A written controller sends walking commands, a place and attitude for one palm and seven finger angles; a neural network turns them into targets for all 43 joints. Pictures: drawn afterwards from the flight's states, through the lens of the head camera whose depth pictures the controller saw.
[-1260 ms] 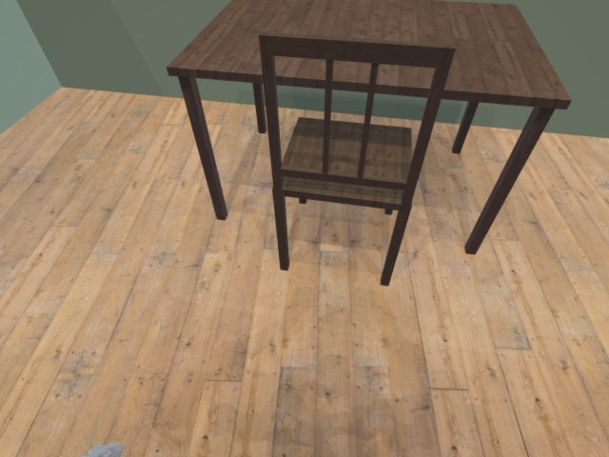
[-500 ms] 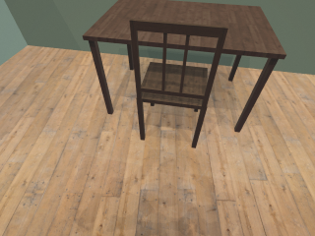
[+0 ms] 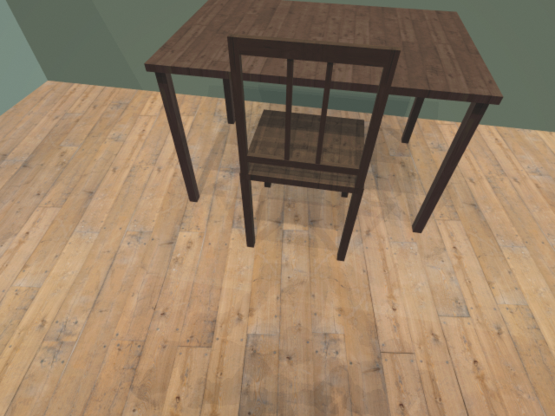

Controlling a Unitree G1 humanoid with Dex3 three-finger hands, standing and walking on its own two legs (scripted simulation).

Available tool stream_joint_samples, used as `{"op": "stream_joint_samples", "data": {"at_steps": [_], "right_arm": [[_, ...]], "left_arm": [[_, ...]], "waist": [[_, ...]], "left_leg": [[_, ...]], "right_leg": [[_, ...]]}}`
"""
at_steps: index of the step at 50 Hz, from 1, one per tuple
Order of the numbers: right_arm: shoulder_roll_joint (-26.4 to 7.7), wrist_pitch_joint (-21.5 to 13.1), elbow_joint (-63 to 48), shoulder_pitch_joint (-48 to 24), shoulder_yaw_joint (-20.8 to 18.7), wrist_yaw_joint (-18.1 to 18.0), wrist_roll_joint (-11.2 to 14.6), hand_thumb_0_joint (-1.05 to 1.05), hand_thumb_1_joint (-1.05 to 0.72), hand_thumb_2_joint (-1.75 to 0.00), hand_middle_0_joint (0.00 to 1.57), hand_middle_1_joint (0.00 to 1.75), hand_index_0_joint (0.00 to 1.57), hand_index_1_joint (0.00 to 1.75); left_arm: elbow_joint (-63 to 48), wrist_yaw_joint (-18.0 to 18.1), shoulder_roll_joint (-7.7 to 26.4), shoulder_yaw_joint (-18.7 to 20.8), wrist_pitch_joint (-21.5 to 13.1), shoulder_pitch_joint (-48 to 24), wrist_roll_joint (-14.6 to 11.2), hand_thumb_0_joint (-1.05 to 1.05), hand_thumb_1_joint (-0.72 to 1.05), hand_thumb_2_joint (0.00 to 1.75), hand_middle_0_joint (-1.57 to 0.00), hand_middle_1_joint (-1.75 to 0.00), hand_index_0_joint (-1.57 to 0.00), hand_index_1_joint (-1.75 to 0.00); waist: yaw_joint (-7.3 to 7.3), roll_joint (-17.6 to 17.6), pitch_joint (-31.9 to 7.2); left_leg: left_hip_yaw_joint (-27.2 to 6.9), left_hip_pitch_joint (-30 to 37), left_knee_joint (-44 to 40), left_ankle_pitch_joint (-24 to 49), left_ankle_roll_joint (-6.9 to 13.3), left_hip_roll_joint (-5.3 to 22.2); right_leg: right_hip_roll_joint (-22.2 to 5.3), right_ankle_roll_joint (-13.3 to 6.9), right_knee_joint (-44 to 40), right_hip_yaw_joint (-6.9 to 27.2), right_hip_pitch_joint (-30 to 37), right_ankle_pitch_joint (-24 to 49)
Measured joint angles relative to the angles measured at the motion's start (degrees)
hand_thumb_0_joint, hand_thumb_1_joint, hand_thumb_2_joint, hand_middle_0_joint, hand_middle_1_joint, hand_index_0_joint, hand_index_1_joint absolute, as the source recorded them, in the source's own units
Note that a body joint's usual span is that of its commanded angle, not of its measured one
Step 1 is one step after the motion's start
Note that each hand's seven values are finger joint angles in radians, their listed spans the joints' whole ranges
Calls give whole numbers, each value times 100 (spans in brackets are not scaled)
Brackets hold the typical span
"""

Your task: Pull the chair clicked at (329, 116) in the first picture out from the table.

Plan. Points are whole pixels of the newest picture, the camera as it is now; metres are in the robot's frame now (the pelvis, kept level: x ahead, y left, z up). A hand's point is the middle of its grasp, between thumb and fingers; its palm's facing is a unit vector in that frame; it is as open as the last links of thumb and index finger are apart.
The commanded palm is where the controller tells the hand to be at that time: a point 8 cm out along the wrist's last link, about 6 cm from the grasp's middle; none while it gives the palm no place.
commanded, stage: look at it before walking up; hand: left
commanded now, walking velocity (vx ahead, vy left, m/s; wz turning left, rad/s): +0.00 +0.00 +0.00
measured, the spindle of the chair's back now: (288, 114) +0.93 +0.02 -0.08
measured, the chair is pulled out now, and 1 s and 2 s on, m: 0.00 0.00 0.00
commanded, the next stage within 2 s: turn to face it in 0.28 s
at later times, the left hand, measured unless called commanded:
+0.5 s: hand out of the picture +0.08 +0.25 -0.15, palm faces -0.03 -0.94 -0.34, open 7.4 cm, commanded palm none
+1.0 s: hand out of the picture +0.05 +0.15 -0.18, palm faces -0.04 -0.98 -0.21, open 7.4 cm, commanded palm none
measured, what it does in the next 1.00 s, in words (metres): lifts its left foot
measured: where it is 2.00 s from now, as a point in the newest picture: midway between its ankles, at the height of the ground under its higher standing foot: (305, 375)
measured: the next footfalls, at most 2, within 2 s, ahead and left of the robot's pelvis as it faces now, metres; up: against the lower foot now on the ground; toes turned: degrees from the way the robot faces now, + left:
left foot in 1.30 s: +0.30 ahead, +0.09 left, +0.00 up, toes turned -1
right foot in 1.70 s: +0.38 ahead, -0.19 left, +0.00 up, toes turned -15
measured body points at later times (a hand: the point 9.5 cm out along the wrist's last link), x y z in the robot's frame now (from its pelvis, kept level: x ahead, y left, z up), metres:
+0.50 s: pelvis +0.01 +0.00 +0.00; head +0.01 +0.00 +0.45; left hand +0.08 +0.30 -0.13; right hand +0.08 -0.30 -0.13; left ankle -0.01 +0.13 -0.75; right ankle -0.01 -0.12 -0.75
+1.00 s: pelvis +0.06 -0.03 -0.01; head +0.06 -0.04 +0.44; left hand +0.06 +0.21 -0.16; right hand +0.02 -0.27 -0.17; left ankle +0.01 +0.10 -0.69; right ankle +0.01 -0.11 -0.75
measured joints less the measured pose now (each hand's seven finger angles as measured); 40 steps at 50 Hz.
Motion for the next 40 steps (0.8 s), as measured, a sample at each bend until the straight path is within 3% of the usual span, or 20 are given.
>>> {"op": "stream_joint_samples", "data": {"at_steps": [28,36,40], "right_arm": [[-3,-20,-40,-89,-17,-28,-1,0,-90,-90,20,30,20,30],[105,36,-187,31,-57,-54,-42,0,-90,-90,20,30,20,30],[299,75,-214,380,-75,-5,-82,0,-90,-90,20,30,20,30]], "left_arm": [[2,-10,37,44,10,11,2,0,90,89,-20,-30,-20,-30],[-114,5,-55,84,131,164,22,0,90,89,-20,-30,-20,-30],[-186,-81,-227,97,184,487,54,0,90,89,-20,-30,-20,-30]], "waist": [[52,6,14],[32,-10,-39],[23,-62,-162]], "left_leg": [[102,90,-38,-46,-21,63],[298,-35,323,-282,-33,137],[408,-66,592,-558,-23,157]], "right_leg": [[64,-20,-64,100,56,15],[146,-22,326,292,-164,-154],[137,-75,926,298,-389,-727]]}}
